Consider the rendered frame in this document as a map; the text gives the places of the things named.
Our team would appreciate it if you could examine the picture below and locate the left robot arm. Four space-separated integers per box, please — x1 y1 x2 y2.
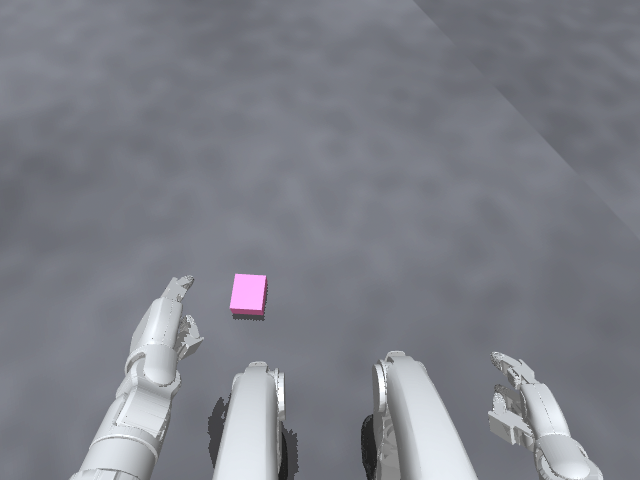
69 344 182 480

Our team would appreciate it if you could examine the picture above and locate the right robot hand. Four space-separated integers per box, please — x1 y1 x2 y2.
488 352 571 452

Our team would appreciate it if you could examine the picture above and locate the right robot arm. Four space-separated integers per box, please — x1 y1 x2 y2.
533 434 603 480

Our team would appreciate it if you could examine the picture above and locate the small box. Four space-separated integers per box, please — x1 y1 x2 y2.
230 274 267 315

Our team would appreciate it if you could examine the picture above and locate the left robot hand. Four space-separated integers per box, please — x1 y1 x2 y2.
129 275 204 361

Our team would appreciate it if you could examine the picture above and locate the right robot foot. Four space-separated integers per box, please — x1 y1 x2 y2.
361 414 377 480

